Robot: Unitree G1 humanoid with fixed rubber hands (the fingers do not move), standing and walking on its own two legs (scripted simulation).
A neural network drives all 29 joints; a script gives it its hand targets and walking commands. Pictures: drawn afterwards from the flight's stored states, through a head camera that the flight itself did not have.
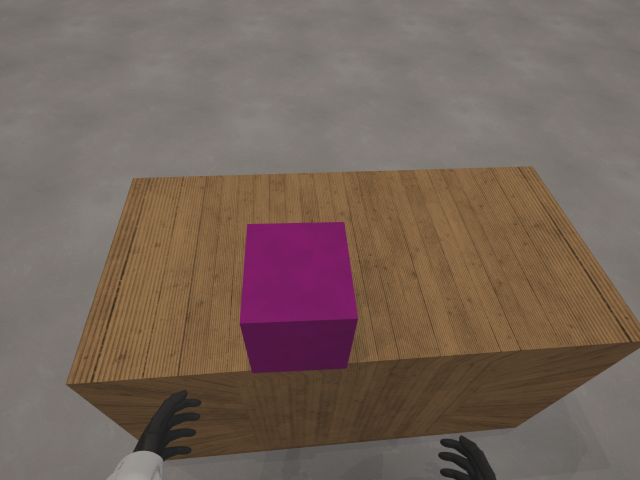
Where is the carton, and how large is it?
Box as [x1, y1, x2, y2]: [240, 222, 357, 372]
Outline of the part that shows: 343,222 247,224 240,326 252,372 346,368 356,325 357,315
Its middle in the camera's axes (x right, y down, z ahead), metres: -0.04 +0.10 +0.65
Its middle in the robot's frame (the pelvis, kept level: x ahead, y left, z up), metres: +0.41 +0.05 -0.09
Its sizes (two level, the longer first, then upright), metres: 0.180 0.160 0.175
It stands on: a pedestal, 0.60 m high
